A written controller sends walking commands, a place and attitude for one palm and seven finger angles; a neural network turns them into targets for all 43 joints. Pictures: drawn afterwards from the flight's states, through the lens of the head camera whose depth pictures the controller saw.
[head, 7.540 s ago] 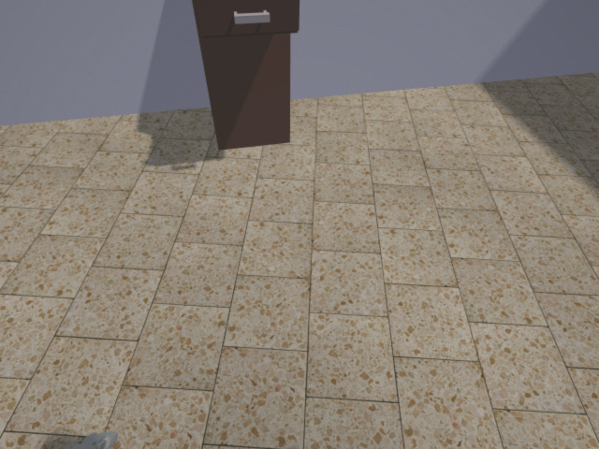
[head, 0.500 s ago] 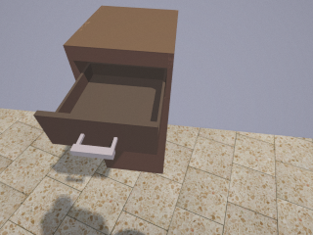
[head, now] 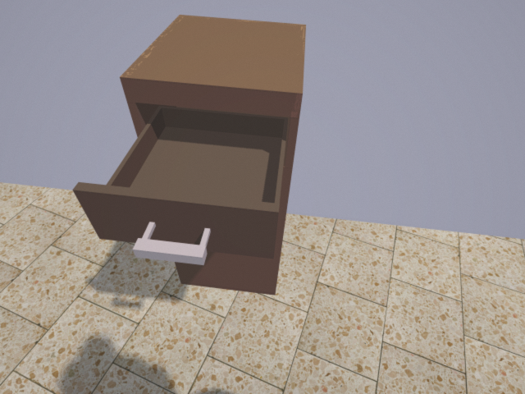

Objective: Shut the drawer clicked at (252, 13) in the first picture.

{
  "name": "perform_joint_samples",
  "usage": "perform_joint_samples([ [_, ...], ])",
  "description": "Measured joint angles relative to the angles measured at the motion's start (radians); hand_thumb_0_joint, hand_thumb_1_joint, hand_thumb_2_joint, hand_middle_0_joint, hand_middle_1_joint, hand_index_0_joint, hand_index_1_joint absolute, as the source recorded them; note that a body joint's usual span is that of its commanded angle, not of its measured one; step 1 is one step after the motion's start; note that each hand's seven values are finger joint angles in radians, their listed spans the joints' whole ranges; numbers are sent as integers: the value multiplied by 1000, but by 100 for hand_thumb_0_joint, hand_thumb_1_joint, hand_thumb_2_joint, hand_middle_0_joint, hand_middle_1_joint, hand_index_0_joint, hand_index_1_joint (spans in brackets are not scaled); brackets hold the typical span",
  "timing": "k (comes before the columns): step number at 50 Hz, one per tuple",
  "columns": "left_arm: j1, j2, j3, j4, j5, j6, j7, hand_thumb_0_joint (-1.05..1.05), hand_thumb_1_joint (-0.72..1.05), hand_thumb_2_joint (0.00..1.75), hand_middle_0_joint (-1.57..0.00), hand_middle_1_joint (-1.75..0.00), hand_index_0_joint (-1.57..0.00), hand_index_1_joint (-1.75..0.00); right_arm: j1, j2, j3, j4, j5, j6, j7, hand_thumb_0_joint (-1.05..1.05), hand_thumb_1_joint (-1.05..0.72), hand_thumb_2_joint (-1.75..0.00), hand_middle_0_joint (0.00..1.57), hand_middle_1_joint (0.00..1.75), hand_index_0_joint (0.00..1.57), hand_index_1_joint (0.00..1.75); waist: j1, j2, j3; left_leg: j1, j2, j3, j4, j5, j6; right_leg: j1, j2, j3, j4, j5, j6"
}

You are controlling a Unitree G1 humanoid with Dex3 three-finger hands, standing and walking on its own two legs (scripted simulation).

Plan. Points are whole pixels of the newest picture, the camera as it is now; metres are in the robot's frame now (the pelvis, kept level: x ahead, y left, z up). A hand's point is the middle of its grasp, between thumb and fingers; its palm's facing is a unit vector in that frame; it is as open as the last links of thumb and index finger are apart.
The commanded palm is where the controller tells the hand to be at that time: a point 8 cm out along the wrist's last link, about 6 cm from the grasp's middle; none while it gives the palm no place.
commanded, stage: come to a stop and stand still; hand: left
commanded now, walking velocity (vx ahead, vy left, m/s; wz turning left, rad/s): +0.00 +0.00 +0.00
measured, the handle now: (174, 241) +0.36 +0.18 +0.01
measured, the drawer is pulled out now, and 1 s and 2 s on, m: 0.29 0.29 0.29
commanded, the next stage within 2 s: look again from close up in 0.52 s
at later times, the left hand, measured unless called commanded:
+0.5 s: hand out of the picture -0.03 +0.15 -0.18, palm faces +0.04 -0.99 -0.15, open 7.4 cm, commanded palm none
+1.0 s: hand out of the picture -0.03 +0.14 -0.18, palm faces +0.05 -0.99 -0.14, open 7.4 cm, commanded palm none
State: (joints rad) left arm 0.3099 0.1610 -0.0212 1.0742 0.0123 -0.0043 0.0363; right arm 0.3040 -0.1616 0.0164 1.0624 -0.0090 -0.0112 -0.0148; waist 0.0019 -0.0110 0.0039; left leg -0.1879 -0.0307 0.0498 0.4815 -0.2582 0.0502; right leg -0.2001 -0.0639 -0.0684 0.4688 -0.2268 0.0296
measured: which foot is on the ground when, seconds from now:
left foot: down 0.00-1.00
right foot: down 0.00-1.00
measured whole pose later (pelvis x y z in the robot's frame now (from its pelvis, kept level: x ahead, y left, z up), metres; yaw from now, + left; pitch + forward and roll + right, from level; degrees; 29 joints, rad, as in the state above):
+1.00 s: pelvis +0.00 -0.01 +0.00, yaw +0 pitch -2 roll +0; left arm 0.35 0.12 -0.01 1.11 0.01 -0.02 0.04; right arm 0.31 -0.11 0.02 1.15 0.00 -0.02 -0.02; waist 0.01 -0.02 0.03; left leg -0.17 -0.03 0.05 0.42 -0.22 0.04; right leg -0.19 -0.06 -0.07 0.42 -0.20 0.02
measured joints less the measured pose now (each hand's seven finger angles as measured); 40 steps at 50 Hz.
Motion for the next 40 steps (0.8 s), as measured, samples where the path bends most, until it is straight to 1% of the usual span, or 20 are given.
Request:
perform_joint_samples([
  [11,20,-7,2,15,-1,-2,0,1,91,90,-20,-30,-20,-30,1,10,6,32,3,-4,3,1,-92,-90,20,30,20,30,3,-3,10,18,-9,2,-46,28,3,11,-7,2,-31,20,5],
  [29,43,-43,2,46,-2,-8,3,1,91,90,-20,-30,-20,-30,2,42,6,78,7,-7,-3,1,-91,-90,20,30,20,30,8,-9,24,25,-3,0,-59,33,-3,18,0,0,-45,25,0],
  [40,38,-48,6,42,-1,-11,5,1,91,90,-20,-30,-20,-30,4,49,4,85,6,-8,-5,1,-91,-90,20,30,20,30,8,-11,20,26,0,-1,-61,34,-7,19,3,-1,-46,25,-3],
])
